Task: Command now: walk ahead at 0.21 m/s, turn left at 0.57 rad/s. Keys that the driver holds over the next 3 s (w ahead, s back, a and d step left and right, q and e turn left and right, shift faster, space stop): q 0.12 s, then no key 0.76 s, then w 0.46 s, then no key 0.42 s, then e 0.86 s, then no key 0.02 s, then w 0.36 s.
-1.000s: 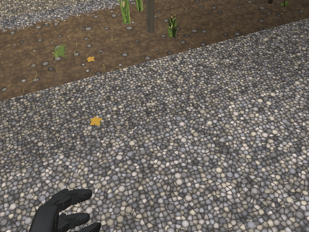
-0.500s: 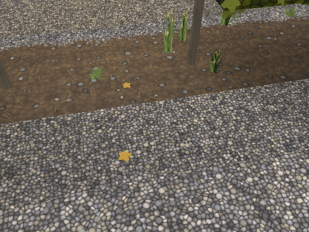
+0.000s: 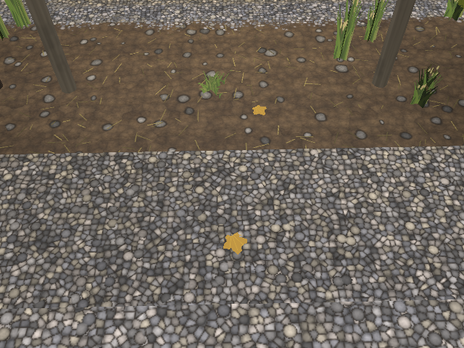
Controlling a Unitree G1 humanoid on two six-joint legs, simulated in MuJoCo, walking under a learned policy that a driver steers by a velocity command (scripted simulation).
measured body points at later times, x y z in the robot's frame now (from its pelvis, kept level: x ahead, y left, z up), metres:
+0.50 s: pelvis +0.10 +0.03 +0.00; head +0.12 +0.04 +0.44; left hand +0.16 +0.31 -0.13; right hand +0.34 -0.16 -0.08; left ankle +0.16 +0.14 -0.73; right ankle +0.11 -0.13 -0.70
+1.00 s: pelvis +0.16 +0.00 -0.01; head +0.15 +0.00 +0.44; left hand +0.18 +0.26 -0.14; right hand +0.29 -0.24 -0.13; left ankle +0.15 +0.13 -0.73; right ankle +0.13 -0.13 -0.73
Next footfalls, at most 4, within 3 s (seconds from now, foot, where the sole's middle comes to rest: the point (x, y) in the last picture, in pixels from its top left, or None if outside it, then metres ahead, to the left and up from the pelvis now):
0.32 left None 0.20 0.14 -0.77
0.60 right None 0.17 -0.12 -0.77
1.50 right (245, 340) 0.48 -0.04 -0.77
1.82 left None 0.44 0.21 -0.77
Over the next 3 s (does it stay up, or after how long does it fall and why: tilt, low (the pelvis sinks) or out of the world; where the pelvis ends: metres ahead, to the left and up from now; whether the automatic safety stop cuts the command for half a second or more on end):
stays up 0.45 0.06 0.01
